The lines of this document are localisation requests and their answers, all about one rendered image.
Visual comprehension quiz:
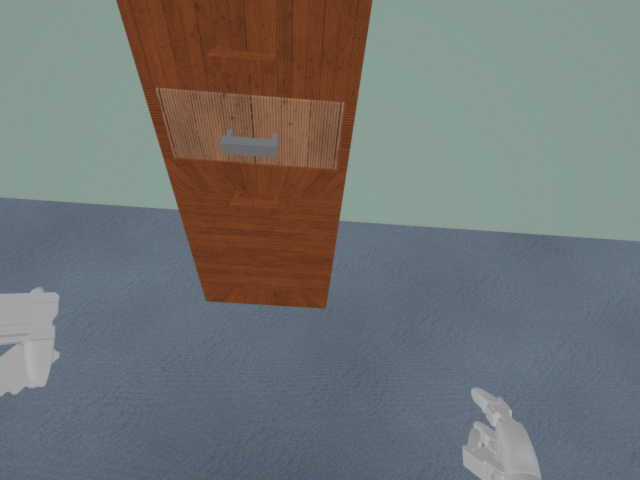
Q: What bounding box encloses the left robot hand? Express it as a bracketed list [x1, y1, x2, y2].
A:
[0, 287, 60, 397]

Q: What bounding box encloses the drawer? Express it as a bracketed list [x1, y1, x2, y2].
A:
[155, 88, 345, 169]

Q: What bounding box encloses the right robot hand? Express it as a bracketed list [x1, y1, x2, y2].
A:
[462, 387, 541, 480]

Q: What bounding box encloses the handle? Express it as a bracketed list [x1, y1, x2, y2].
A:
[220, 129, 278, 158]
[230, 198, 279, 216]
[207, 49, 276, 76]

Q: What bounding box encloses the cabinet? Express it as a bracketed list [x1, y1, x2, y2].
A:
[116, 0, 372, 309]

